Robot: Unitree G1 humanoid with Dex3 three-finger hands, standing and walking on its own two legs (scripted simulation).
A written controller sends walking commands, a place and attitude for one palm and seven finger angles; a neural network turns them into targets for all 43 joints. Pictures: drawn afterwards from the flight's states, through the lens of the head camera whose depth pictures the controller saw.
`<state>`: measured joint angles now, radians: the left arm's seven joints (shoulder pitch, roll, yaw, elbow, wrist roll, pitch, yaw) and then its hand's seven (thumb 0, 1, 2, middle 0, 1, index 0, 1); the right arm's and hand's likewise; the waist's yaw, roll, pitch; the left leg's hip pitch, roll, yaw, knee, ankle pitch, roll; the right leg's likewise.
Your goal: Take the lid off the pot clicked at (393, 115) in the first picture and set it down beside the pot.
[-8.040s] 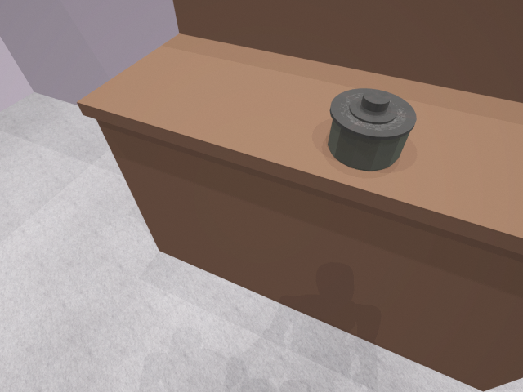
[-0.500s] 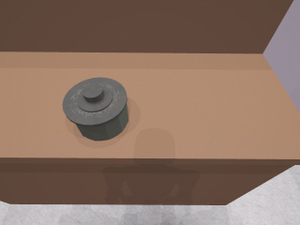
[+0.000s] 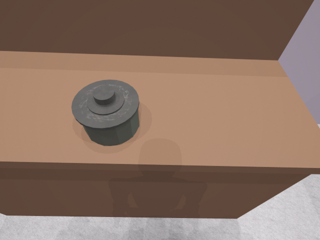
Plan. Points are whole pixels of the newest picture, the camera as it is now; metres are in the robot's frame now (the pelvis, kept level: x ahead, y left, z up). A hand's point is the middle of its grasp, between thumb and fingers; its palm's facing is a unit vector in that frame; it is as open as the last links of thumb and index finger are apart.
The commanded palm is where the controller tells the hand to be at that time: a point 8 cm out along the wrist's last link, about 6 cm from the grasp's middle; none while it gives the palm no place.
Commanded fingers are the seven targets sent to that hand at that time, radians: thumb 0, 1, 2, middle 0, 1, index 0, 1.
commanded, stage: shuffle to correct the standing spot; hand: left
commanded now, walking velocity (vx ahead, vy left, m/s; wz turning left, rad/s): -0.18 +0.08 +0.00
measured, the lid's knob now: (104, 95) +0.41 +0.17 +0.13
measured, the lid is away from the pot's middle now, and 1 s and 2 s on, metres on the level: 0.00 0.00 0.00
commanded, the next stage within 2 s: come to a stop and stand still in 0.10 s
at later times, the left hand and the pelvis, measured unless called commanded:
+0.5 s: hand out of the picture -0.03 +0.22 -0.18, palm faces +0.01 -0.98 -0.22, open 7.4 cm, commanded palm none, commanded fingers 0.00 0.90 0.90 -0.20 -0.30 -0.20 -0.30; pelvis -0.05 +0.03 +0.00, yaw +0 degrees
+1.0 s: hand out of the picture +0.02 +0.19 -0.18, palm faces +0.02 -0.98 -0.22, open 7.3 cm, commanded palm none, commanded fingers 0.00 0.90 0.90 -0.20 -0.30 -0.20 -0.30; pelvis +0.00 +0.01 -0.01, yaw +0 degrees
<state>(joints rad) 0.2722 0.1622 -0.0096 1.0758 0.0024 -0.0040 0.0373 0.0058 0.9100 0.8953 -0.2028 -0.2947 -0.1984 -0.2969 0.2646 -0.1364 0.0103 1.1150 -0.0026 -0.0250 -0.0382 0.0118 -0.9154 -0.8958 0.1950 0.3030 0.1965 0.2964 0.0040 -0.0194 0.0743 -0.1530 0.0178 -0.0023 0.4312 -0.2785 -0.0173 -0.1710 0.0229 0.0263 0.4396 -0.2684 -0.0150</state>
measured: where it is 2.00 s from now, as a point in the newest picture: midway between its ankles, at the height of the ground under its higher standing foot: outside the picture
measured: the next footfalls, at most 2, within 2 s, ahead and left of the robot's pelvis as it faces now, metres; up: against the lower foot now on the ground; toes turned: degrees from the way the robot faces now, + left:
none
